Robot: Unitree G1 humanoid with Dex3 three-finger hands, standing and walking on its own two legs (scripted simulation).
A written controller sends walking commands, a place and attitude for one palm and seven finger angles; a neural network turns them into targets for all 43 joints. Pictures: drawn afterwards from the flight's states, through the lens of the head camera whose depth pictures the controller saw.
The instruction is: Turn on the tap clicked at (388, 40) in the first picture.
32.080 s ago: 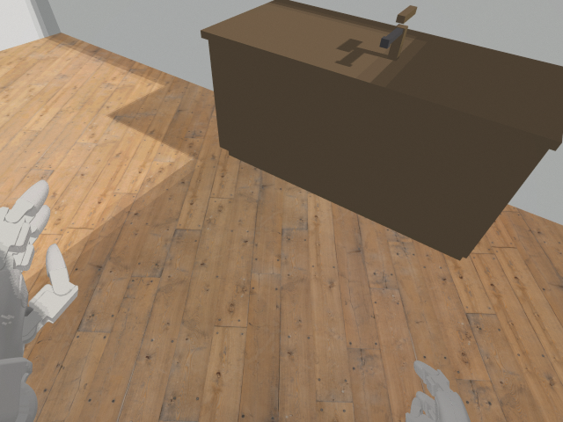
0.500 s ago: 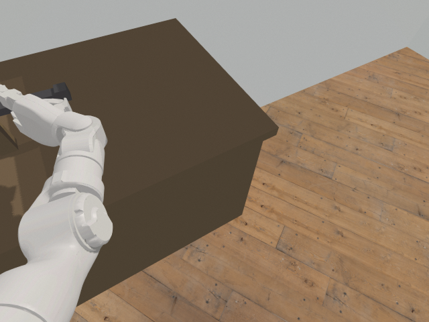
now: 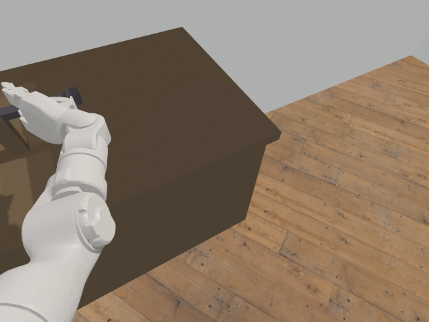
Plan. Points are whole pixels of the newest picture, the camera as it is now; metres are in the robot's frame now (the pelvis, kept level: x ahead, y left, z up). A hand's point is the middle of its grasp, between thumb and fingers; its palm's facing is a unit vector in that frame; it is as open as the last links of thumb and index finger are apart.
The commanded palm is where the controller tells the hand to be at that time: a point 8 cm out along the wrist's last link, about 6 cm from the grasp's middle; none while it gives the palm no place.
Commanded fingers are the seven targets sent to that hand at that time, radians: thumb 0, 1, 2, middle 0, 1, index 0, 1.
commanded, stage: lift the hand up off the lever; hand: left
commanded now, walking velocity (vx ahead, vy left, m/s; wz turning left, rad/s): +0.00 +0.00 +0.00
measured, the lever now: (73, 96) +0.60 +0.27 +0.07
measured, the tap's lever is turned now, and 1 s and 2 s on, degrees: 86 86 86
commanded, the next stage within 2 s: draw the hand back beside the body in 0.58 s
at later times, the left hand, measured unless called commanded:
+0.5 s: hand (71, 94) +0.51 +0.22 +0.15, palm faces +0.84 -0.53 -0.14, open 7.8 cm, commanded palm +0.45 +0.23 +0.15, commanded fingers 0.00 0.90 0.90 -0.15 -0.15 -0.15 -0.15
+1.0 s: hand (63, 135) +0.41 +0.22 +0.15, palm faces +0.40 -0.90 -0.17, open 7.7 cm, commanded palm +0.37 +0.25 +0.17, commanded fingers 0.00 0.90 0.90 -0.17 -0.20 -0.17 -0.20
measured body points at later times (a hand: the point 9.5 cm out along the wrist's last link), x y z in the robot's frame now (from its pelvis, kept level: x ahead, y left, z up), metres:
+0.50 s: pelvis +0.00 +0.00 +0.00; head +0.06 -0.01 +0.45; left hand +0.46 +0.25 +0.16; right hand -0.01 -0.25 -0.13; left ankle +0.00 +0.13 -0.71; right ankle -0.03 -0.08 -0.71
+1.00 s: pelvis +0.00 +0.00 +0.02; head -0.02 -0.02 +0.47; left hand +0.38 +0.26 +0.16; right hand +0.05 -0.26 -0.10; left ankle +0.00 +0.13 -0.71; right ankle -0.03 -0.08 -0.71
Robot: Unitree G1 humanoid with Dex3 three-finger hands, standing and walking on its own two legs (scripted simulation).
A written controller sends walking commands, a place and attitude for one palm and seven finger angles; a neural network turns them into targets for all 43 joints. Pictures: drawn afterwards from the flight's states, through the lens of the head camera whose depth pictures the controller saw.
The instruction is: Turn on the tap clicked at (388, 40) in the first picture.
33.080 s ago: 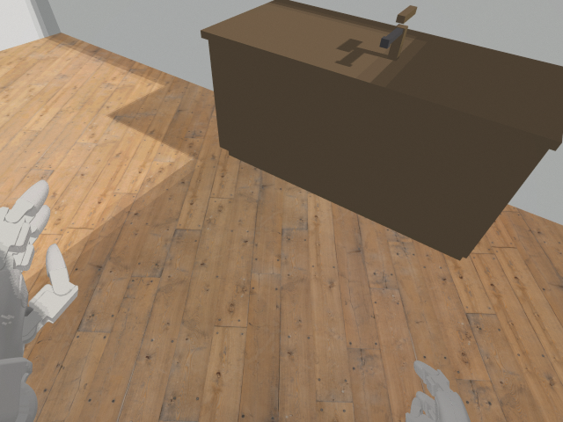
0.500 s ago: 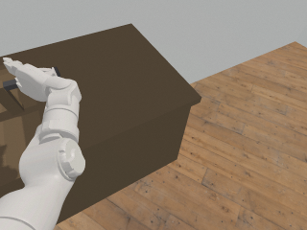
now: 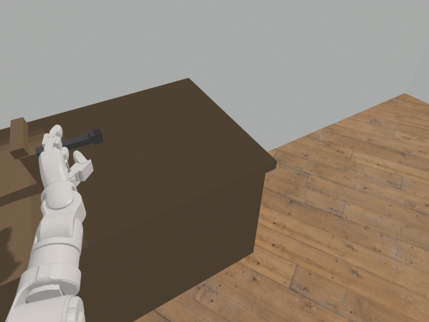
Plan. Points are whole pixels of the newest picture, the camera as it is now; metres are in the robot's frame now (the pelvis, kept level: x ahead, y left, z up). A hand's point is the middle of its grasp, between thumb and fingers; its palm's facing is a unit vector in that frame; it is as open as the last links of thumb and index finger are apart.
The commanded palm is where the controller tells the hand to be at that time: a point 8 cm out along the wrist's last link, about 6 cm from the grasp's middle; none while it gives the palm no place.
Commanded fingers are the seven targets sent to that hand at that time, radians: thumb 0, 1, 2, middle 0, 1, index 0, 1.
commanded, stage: draw the hand back beside the body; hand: left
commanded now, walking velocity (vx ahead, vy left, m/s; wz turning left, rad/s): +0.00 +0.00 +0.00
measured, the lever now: (96, 136) +0.58 +0.31 +0.05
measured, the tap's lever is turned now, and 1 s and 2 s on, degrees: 86 86 86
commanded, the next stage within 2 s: step back with the hand held close in 1.16 s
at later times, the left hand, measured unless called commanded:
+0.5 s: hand (40, 223) +0.24 +0.25 +0.16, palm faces +0.36 -0.91 -0.20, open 7.6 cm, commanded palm +0.20 +0.29 +0.16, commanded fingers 0.00 0.90 0.90 -0.19 -0.28 -0.19 -0.28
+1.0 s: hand out of the picture +0.14 +0.27 +0.17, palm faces +0.47 -0.82 -0.32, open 7.4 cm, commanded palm +0.11 +0.30 +0.18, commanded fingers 0.00 0.90 0.90 -0.20 -0.30 -0.20 -0.30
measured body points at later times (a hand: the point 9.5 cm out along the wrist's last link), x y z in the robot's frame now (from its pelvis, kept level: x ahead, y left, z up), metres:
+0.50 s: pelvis -0.05 +0.02 +0.01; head -0.09 +0.00 +0.46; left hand +0.22 +0.30 +0.17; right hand +0.14 -0.20 -0.07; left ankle -0.01 +0.13 -0.74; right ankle -0.03 -0.08 -0.74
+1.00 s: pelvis -0.04 +0.01 +0.01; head -0.07 -0.01 +0.46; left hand +0.11 +0.31 +0.19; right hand +0.17 -0.20 -0.07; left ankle -0.01 +0.13 -0.74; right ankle -0.03 -0.08 -0.74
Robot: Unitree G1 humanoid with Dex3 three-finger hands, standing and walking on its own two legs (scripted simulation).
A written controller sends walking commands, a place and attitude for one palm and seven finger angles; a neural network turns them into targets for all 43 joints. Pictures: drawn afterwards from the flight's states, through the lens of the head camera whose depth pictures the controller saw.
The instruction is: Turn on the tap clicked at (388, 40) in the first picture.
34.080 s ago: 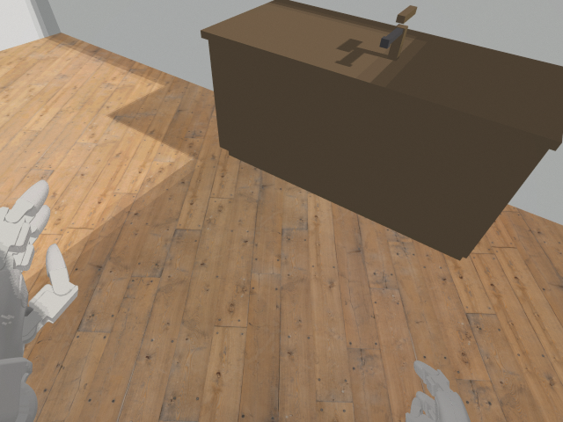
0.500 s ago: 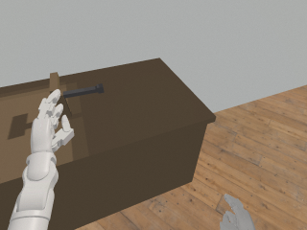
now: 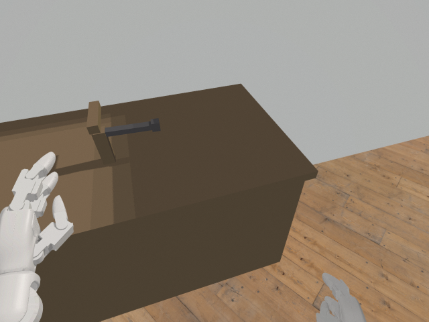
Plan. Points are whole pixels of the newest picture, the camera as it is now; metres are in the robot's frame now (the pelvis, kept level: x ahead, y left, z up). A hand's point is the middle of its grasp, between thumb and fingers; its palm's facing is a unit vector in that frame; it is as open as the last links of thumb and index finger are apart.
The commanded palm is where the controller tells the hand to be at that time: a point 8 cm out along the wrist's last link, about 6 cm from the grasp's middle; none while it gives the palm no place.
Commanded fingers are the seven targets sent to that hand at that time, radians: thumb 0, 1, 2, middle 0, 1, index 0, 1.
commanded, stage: draw the hand back beside the body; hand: left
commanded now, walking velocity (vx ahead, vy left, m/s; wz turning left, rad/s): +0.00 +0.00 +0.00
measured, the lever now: (155, 125) +0.63 +0.27 +0.04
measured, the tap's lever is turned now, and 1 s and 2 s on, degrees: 86 86 86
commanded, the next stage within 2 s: step back with the hand held close in 0.16 s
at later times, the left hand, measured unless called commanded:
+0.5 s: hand (80, 219) +0.21 +0.24 +0.15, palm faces +0.37 -0.84 -0.40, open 7.4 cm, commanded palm +0.16 +0.28 +0.17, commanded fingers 0.00 0.90 0.90 -0.20 -0.30 -0.20 -0.30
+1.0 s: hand (26, 261) +0.14 +0.28 +0.15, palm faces +0.41 -0.82 -0.40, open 7.4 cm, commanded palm +0.08 +0.31 +0.17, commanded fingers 0.00 0.90 0.90 -0.20 -0.30 -0.20 -0.30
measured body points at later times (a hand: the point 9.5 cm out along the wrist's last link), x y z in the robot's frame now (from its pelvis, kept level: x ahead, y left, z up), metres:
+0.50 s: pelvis +0.00 +0.00 +0.00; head -0.01 -0.03 +0.45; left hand +0.18 +0.28 +0.18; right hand +0.18 -0.24 -0.09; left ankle +0.03 +0.11 -0.75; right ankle +0.00 -0.09 -0.75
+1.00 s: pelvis -0.08 +0.03 -0.01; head -0.07 +0.03 +0.44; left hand +0.11 +0.32 +0.17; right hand +0.10 -0.21 -0.09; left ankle +0.03 +0.11 -0.75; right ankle +0.00 -0.09 -0.74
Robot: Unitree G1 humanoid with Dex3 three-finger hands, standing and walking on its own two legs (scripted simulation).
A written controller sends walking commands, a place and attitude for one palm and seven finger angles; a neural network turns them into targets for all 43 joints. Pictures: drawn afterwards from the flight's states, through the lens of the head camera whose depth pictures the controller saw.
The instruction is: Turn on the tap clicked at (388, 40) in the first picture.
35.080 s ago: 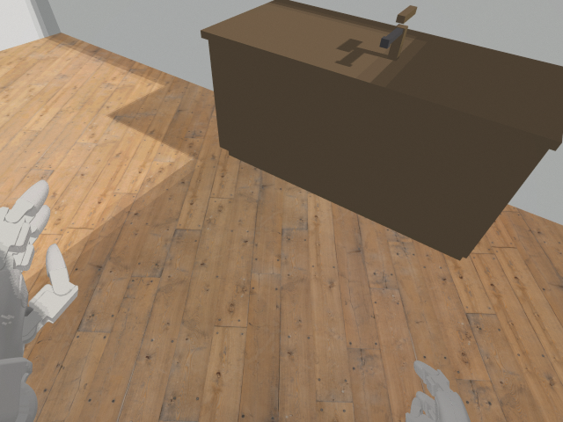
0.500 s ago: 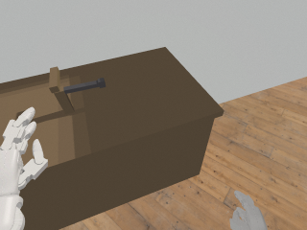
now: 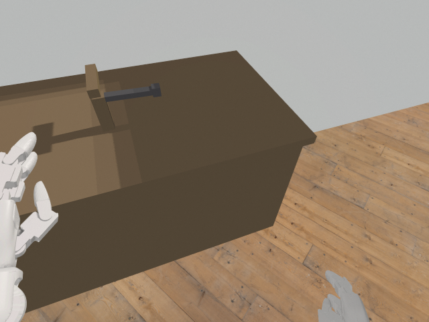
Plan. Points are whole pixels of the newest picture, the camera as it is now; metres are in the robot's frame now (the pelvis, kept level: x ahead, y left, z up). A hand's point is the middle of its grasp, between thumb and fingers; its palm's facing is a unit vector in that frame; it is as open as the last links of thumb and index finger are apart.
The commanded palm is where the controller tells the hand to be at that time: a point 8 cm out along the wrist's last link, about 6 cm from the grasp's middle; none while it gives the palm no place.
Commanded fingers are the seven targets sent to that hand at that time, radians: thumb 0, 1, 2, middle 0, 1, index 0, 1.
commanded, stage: step back with the hand held close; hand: left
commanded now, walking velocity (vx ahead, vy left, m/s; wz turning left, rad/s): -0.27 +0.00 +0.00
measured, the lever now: (156, 90) +0.71 +0.22 +0.05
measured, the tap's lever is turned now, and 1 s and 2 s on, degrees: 86 86 86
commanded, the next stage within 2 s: stop stepping back and stand still in 0.50 s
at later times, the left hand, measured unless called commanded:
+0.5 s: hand out of the picture +0.10 +0.29 +0.18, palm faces +0.50 -0.80 -0.34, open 7.4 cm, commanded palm +0.04 +0.30 +0.18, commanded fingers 0.00 0.90 0.90 -0.20 -0.30 -0.20 -0.30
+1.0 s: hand out of the picture +0.02 +0.25 +0.15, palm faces +0.39 -0.86 -0.31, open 7.4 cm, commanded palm -0.05 +0.28 +0.18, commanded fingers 0.00 0.90 0.90 -0.20 -0.30 -0.20 -0.30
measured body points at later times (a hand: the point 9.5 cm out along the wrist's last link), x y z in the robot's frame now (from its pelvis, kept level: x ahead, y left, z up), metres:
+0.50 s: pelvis -0.11 +0.01 +0.00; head -0.10 +0.05 +0.44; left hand +0.07 +0.33 +0.20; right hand +0.10 -0.19 -0.07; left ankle +0.02 +0.09 -0.74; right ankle -0.16 -0.13 -0.67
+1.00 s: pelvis -0.23 +0.01 -0.01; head -0.24 +0.02 +0.44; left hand -0.01 +0.30 +0.17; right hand -0.11 -0.26 -0.10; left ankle -0.15 +0.09 -0.74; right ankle -0.27 -0.09 -0.71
